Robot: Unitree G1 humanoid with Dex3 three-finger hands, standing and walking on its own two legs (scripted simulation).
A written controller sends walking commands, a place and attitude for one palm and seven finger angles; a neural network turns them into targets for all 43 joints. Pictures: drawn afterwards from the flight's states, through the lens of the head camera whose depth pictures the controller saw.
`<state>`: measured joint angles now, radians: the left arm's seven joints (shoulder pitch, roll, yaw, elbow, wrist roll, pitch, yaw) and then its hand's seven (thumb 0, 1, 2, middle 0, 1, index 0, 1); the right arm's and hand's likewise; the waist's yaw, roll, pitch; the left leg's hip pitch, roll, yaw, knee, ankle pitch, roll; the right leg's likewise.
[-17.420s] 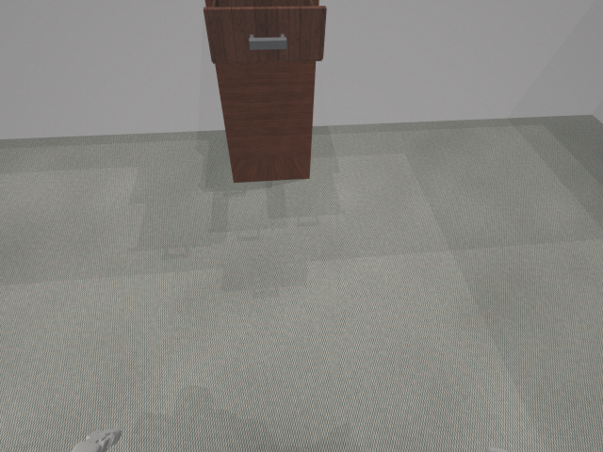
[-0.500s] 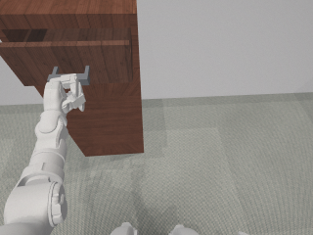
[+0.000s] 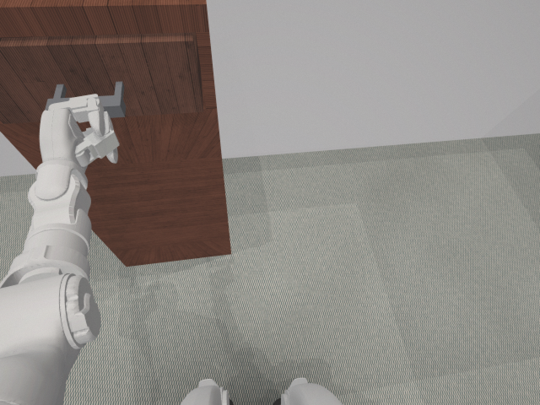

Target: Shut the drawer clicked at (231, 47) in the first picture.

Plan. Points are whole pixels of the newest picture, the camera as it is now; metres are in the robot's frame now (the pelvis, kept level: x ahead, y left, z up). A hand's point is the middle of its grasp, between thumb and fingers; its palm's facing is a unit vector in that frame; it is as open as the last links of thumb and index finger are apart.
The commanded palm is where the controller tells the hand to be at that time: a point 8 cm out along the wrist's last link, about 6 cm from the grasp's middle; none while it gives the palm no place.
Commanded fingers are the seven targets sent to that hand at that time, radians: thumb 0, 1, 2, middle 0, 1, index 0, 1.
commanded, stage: push the drawer shut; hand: left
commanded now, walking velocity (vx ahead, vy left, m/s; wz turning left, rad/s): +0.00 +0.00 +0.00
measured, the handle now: (89, 98) +0.57 +0.24 +0.09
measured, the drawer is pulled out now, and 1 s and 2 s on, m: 0.01 0.00 0.00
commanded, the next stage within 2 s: pull the fist back off the drawer in 0.96 s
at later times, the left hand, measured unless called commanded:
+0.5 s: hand (99, 126) +0.51 +0.22 +0.08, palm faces +0.11 -0.99 -0.03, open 3.1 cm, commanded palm +0.53 +0.25 +0.09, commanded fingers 0.00 0.90 0.90 -1.40 -1.60 -1.40 -1.60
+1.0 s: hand (98, 123) +0.51 +0.22 +0.09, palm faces +0.11 -0.99 -0.03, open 3.5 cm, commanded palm +0.55 +0.25 +0.09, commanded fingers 0.00 0.90 0.90 -1.40 -1.60 -1.40 -1.60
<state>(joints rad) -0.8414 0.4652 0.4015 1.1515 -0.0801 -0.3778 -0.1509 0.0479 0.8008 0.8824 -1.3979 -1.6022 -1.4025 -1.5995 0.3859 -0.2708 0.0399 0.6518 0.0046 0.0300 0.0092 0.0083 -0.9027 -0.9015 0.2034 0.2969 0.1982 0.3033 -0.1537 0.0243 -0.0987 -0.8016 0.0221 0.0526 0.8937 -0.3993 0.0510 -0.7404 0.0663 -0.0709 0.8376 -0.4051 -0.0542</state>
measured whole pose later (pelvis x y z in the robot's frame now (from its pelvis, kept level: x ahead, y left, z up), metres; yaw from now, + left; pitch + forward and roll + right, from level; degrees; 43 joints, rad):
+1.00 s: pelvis -0.03 +0.02 -0.01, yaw +1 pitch +21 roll -5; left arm -1.11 0.60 0.34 1.36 -0.05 -0.34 -0.13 0.07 0.55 0.91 -1.40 -1.60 -1.40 -1.60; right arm 0.44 -0.31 0.09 0.71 -0.02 -0.08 -0.01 0.01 -0.90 -0.90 0.21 0.30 0.20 0.30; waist -0.23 0.04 -0.09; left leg -0.97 0.01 0.02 0.96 -0.36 0.08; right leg -0.88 0.05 -0.11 0.87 -0.36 -0.03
